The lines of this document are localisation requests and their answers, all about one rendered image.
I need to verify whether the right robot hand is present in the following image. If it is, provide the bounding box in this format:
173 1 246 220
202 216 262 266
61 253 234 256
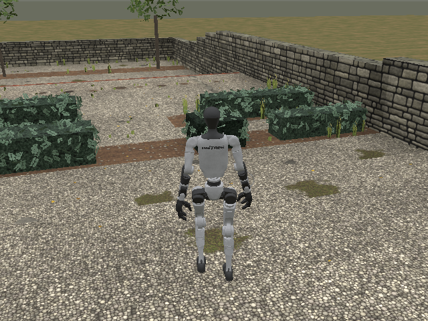
237 191 253 209

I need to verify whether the humanoid robot head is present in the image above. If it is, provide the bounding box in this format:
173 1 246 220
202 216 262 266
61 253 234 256
201 106 224 140

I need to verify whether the left robot forearm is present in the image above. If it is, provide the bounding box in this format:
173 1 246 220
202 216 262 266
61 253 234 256
177 165 191 201

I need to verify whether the left robot upper arm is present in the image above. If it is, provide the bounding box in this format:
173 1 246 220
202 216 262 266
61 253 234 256
183 136 199 175

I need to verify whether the right robot forearm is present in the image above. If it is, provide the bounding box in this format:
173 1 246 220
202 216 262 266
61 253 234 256
237 162 251 193

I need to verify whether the robot right foot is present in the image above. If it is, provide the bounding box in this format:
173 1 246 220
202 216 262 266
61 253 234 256
223 263 233 282

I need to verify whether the right robot upper arm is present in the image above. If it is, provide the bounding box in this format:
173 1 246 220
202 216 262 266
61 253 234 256
227 135 245 172

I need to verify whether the left robot hand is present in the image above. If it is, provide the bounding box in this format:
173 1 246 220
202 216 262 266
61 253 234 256
176 200 192 221

